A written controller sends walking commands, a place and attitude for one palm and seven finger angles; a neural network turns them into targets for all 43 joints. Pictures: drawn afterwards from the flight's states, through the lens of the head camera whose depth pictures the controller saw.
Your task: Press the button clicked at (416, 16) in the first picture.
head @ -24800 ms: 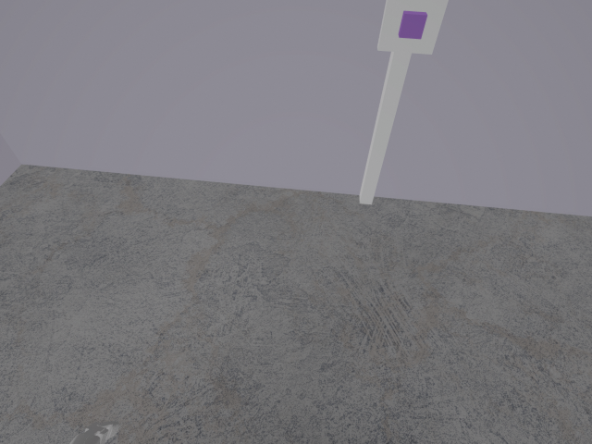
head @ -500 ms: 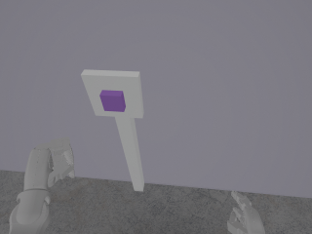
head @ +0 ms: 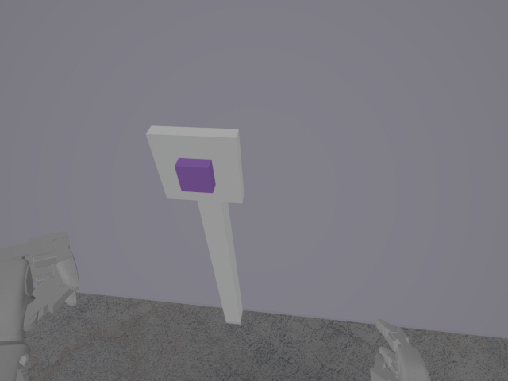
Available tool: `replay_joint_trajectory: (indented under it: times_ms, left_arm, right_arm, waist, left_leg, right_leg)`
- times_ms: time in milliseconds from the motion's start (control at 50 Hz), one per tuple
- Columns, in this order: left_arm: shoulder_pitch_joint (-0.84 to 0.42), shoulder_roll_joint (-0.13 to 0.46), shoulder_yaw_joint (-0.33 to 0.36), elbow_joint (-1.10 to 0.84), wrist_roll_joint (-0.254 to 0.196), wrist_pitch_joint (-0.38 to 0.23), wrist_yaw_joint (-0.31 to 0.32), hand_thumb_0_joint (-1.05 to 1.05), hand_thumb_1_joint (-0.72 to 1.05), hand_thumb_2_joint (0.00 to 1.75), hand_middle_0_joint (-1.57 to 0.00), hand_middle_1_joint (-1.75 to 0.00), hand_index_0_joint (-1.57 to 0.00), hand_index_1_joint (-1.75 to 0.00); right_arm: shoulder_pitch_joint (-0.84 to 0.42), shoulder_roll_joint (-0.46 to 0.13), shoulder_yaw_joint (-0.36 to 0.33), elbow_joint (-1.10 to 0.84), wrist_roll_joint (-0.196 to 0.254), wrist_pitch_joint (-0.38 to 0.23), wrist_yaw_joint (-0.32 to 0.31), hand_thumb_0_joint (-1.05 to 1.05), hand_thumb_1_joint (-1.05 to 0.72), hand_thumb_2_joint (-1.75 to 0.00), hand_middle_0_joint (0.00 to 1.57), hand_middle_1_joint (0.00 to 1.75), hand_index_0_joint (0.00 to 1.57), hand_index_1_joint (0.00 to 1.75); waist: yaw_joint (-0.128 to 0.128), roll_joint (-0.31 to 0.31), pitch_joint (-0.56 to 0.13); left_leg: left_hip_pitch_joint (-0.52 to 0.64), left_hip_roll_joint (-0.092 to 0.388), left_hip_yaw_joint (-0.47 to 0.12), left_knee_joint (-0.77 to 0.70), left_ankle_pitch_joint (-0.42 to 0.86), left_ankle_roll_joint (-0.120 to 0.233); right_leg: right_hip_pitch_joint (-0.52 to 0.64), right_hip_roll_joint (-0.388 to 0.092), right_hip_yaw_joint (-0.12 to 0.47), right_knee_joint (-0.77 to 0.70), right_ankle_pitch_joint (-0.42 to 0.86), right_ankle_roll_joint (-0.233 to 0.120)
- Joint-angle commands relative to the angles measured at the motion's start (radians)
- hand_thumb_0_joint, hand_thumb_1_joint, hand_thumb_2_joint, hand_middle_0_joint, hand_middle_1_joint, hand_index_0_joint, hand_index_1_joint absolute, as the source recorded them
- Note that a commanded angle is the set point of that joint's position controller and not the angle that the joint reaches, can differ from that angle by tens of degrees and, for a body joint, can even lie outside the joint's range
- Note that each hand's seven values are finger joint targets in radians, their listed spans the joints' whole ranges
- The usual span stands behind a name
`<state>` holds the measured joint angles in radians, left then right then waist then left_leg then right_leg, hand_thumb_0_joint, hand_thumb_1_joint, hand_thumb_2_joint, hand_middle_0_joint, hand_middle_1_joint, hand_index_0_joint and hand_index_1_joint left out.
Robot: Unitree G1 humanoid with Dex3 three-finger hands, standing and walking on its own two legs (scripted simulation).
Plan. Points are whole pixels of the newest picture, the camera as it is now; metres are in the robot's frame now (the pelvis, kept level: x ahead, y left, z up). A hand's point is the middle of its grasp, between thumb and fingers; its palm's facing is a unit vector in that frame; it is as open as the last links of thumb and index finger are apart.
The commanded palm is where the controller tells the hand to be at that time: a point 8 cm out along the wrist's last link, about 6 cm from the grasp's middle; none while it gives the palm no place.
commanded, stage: draw the hand back to the body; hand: left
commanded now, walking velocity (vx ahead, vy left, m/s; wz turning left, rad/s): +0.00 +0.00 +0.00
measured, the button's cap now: (196, 174) +0.48 +0.19 +0.06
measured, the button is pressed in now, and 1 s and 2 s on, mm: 0 0 0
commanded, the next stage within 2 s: step back with the hand held close in 0.20 s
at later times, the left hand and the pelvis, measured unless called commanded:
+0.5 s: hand (81, 285) +0.18 +0.23 +0.15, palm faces +0.37 -0.82 -0.45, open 3.1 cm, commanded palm +0.11 +0.27 +0.17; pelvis -0.02 -0.01 +0.00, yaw +0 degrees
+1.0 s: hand (33, 348) +0.10 +0.25 +0.15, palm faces +0.36 -0.81 -0.46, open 3.1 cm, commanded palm +0.04 +0.29 +0.17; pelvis -0.09 +0.01 -0.02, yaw +0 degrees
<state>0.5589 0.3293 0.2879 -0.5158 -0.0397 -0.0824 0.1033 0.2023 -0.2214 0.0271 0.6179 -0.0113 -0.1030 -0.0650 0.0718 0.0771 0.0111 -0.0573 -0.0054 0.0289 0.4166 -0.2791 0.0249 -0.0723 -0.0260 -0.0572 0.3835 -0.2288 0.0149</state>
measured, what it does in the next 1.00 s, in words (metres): shifts its weight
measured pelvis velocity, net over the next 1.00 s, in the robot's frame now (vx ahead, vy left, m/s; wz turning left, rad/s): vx -0.09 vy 0.01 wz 0.00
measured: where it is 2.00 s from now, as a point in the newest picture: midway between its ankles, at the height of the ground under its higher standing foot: outside the picture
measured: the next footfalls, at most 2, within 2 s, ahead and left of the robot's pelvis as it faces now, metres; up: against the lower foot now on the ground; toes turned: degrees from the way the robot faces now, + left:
right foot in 1.34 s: -0.19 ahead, -0.08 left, +0.00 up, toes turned -3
left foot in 1.76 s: -0.23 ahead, +0.15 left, +0.00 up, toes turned +5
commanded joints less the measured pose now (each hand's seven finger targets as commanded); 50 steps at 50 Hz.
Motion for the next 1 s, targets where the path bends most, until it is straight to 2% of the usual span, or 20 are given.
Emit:
replay_joint_trajectory:
  times_ms: [0,80,140,200,280,300,320,340,360,460,500,580,620,680,760,780,840,880,940,980]
  left_arm:
    - [-0.086,0.118,0.077,-0.156,-0.004,-0.055,0.020,0.00,0.90,0.90,-1.30,-1.50,-1.30,-1.50]
    - [-0.105,0.141,0.091,-0.175,0.001,-0.062,0.027,0.00,0.90,0.90,-1.30,-1.50,-1.30,-1.50]
    - [-0.107,0.141,0.091,-0.210,0.002,-0.068,0.032,0.00,0.90,0.90,-1.30,-1.50,-1.30,-1.50]
    - [-0.090,0.152,0.101,-0.210,0.000,-0.068,0.035,0.00,0.90,0.90,-1.30,-1.50,-1.30,-1.50]
    - [-0.072,0.139,0.101,-0.164,-0.003,-0.064,0.029,0.00,0.90,0.90,-1.30,-1.50,-1.30,-1.50]
    - [-0.148,0.147,0.098,-0.137,-0.003,-0.063,0.031,0.00,0.90,0.90,-1.30,-1.50,-1.30,-1.50]
    - [-0.216,0.243,0.218,-0.184,-0.013,-0.101,0.033,0.00,0.90,0.90,-1.30,-1.50,-1.30,-1.50]
    - [-0.108,0.172,0.169,-0.089,-0.009,-0.102,0.025,0.00,0.90,0.90,-1.30,-1.50,-1.30,-1.50]
    - [-0.083,0.151,0.138,-0.088,-0.004,-0.101,0.021,0.00,0.90,0.90,-1.30,-1.50,-1.30,-1.50]
    - [0.024,0.163,0.144,-0.199,-0.004,-0.129,0.024,0.00,0.90,0.90,-1.30,-1.50,-1.30,-1.50]
    - [0.064,0.187,0.169,-0.250,-0.007,-0.132,0.030,0.00,0.90,0.90,-1.30,-1.50,-1.30,-1.50]
    - [0.116,0.228,0.219,-0.287,-0.015,-0.135,0.040,0.00,0.90,0.90,-1.30,-1.50,-1.30,-1.50]
    - [0.123,0.217,0.217,-0.279,-0.017,-0.138,0.042,0.00,0.90,0.90,-1.30,-1.50,-1.30,-1.50]
    - [0.107,0.210,0.211,-0.268,-0.013,-0.141,0.041,0.00,0.90,0.90,-1.30,-1.50,-1.30,-1.50]
    - [0.090,0.188,0.190,-0.243,-0.001,-0.149,0.043,0.00,0.90,0.90,-1.30,-1.50,-1.30,-1.50]
    - [0.077,0.189,0.190,-0.261,0.003,-0.154,0.042,0.00,0.90,0.90,-1.30,-1.50,-1.30,-1.50]
    - [0.065,0.188,0.193,-0.261,0.016,-0.163,0.048,0.00,0.90,0.90,-1.30,-1.50,-1.30,-1.50]
    - [0.040,0.200,0.201,-0.276,0.023,-0.170,0.051,0.00,0.90,0.90,-1.30,-1.50,-1.30,-1.50]
    - [0.023,0.200,0.199,-0.297,0.031,-0.186,0.059,0.00,0.90,0.90,-1.30,-1.50,-1.30,-1.50]
    - [0.011,0.219,0.205,-0.321,0.026,-0.195,0.068,0.00,0.90,0.90,-1.30,-1.50,-1.30,-1.50]
  right_arm:
    - [-0.129,-0.102,-0.036,-0.159,0.003,-0.056,-0.016,0.00,-0.90,-0.90,0.20,0.30,0.20,0.30]
    - [-0.135,-0.101,-0.037,-0.159,0.001,-0.059,-0.025,0.00,-0.90,-0.90,0.20,0.30,0.20,0.30]
    - [-0.137,-0.095,-0.032,-0.160,0.000,-0.070,-0.025,0.00,-0.90,-0.90,0.20,0.30,0.20,0.30]
    - [-0.141,-0.094,-0.031,-0.159,-0.003,-0.079,-0.027,0.00,-0.90,-0.90,0.20,0.30,0.20,0.30]
    - [-0.145,-0.092,-0.035,-0.153,0.000,-0.076,-0.027,0.00,-0.90,-0.90,0.20,0.30,0.20,0.30]
    - [-0.142,-0.096,-0.033,-0.140,0.001,-0.071,-0.029,0.00,-0.90,-0.90,0.20,0.30,0.20,0.30]
    - [-0.122,-0.113,-0.036,-0.183,0.009,-0.041,-0.023,0.00,-0.90,-0.90,0.20,0.30,0.20,0.30]
    - [-0.118,-0.093,-0.040,-0.164,0.005,-0.023,-0.023,0.00,-0.90,-0.90,0.20,0.30,0.20,0.30]
    - [-0.127,-0.098,-0.042,-0.168,0.003,-0.011,-0.018,0.00,-0.90,-0.90,0.20,0.30,0.20,0.30]
    - [-0.124,-0.115,-0.059,-0.194,0.000,0.025,-0.014,0.00,-0.90,-0.90,0.20,0.30,0.20,0.30]
    - [-0.126,-0.117,-0.063,-0.212,0.003,0.034,-0.017,0.00,-0.90,-0.90,0.20,0.30,0.20,0.30]
    - [-0.133,-0.113,-0.075,-0.232,0.009,0.052,-0.022,0.00,-0.90,-0.90,0.20,0.30,0.20,0.30]
    - [-0.131,-0.107,-0.079,-0.236,0.013,0.057,-0.025,0.00,-0.90,-0.90,0.20,0.30,0.20,0.30]
    - [-0.135,-0.119,-0.083,-0.236,0.011,0.059,-0.028,0.00,-0.90,-0.90,0.20,0.30,0.20,0.30]
    - [-0.123,-0.126,-0.083,-0.236,0.015,0.047,-0.027,0.00,-0.90,-0.90,0.20,0.30,0.20,0.30]
    - [-0.130,-0.132,-0.084,-0.239,0.012,0.043,-0.029,0.00,-0.90,-0.90,0.20,0.30,0.20,0.30]
    - [-0.120,-0.131,-0.080,-0.244,0.013,0.029,-0.026,0.00,-0.90,-0.90,0.20,0.30,0.20,0.30]
    - [-0.120,-0.135,-0.080,-0.245,0.009,0.023,-0.027,0.00,-0.90,-0.90,0.20,0.30,0.20,0.30]
    - [-0.096,-0.130,-0.079,-0.241,0.005,0.011,-0.024,0.00,-0.90,-0.90,0.20,0.30,0.20,0.30]
    - [-0.081,-0.126,-0.079,-0.228,0.002,0.006,-0.024,0.00,-0.90,-0.90,0.20,0.30,0.20,0.30]
  waist:
    - [-0.011,-0.048,0.011]
    - [-0.004,-0.036,-0.026]
    - [0.002,0.021,-0.052]
    - [0.005,-0.010,-0.051]
    - [0.003,-0.046,0.005]
    - [-0.011,-0.037,0.030]
    - [-0.053,-0.067,0.115]
    - [-0.054,-0.125,0.082]
    - [-0.056,-0.134,0.074]
    - [-0.058,-0.044,-0.136]
    - [-0.056,-0.020,-0.211]
    - [-0.055,-0.046,-0.248]
    - [-0.059,-0.059,-0.218]
    - [-0.059,-0.017,-0.166]
    - [-0.062,-0.026,-0.119]
    - [-0.060,-0.002,-0.114]
    - [-0.064,-0.029,-0.088]
    - [-0.068,-0.044,-0.066]
    - [-0.075,-0.095,-0.059]
    - [-0.079,-0.131,-0.082]
  left_leg:
    - [-0.054,0.034,-0.037,-0.075,0.244,-0.012]
    - [-0.037,0.026,-0.034,-0.073,0.218,-0.006]
    - [-0.036,0.023,-0.037,-0.073,0.224,-0.010]
    - [-0.039,0.022,-0.038,-0.072,0.241,-0.010]
    - [-0.050,0.023,-0.031,-0.074,0.212,-0.008]
    - [-0.053,0.022,-0.028,-0.080,0.180,-0.006]
    - [-0.151,0.036,-0.058,-0.053,0.107,0.014]
    - [-0.128,0.033,-0.063,-0.029,0.102,0.016]
    - [-0.113,0.032,-0.059,-0.017,0.127,0.015]
    - [-0.119,0.043,-0.050,-0.006,0.260,0.013]
    - [-0.112,0.056,-0.060,0.002,0.380,0.010]
    - [-0.142,0.067,-0.068,0.026,0.443,0.006]
    - [-0.168,0.074,-0.074,0.021,0.439,0.005]
    - [-0.221,0.088,-0.093,-0.012,0.377,0.012]
    - [-0.346,0.113,-0.115,-0.062,0.168,0.036]
    - [-0.383,0.118,-0.124,-0.077,0.116,0.044]
    - [-0.508,0.123,-0.137,-0.098,-0.098,0.064]
    - [-0.544,0.112,-0.137,-0.081,-0.221,0.068]
    - [-0.499,0.071,-0.113,0.022,-0.262,0.056]
    - [-0.377,0.042,-0.091,0.120,-0.214,0.033]
  right_leg:
    - [-0.017,0.023,0.015,-0.054,0.147,-0.036]
    - [-0.004,0.022,0.025,-0.064,0.128,-0.038]
    - [0.016,0.018,0.027,-0.055,0.136,-0.040]
    - [0.026,0.019,0.027,-0.058,0.159,-0.039]
    - [-0.006,0.024,0.032,-0.084,0.129,-0.038]
    - [-0.026,0.021,0.037,-0.094,0.097,-0.036]
    - [-0.150,-0.029,0.137,-0.156,0.082,-0.031]
    - [-0.167,-0.051,0.133,-0.172,0.052,-0.033]
    - [-0.177,-0.056,0.132,-0.180,0.065,-0.034]
    - [-0.063,-0.063,0.086,-0.066,0.241,-0.028]
    - [-0.020,-0.054,0.065,-0.004,0.340,-0.024]
    - [-0.019,-0.053,0.067,0.049,0.425,-0.019]
    - [-0.039,-0.048,0.063,0.065,0.416,-0.016]
    - [-0.071,-0.028,0.061,0.077,0.318,-0.011]
    - [-0.056,-0.016,0.074,0.110,0.194,-0.007]
    - [-0.039,-0.010,0.076,0.124,0.178,-0.006]
    - [0.001,-0.014,0.100,0.152,0.125,-0.007]
    - [-0.030,-0.027,0.131,0.118,0.036,-0.012]
    - [-0.137,-0.070,0.199,0.015,-0.115,-0.035]
    - [-0.266,-0.113,0.227,-0.053,-0.206,-0.061]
